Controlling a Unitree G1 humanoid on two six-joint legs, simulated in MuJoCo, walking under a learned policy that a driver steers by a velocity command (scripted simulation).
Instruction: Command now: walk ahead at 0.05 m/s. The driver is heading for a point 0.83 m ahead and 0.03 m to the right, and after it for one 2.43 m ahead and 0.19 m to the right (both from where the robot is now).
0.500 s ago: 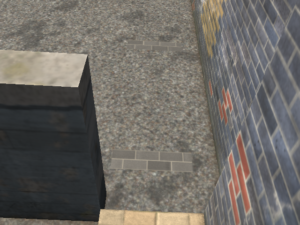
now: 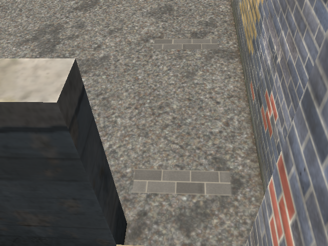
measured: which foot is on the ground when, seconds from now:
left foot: up 0.00-0.42, down 0.44-1.00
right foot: down 0.00-0.48, up 0.50-0.70, down 0.72-0.80, up 0.82-1.00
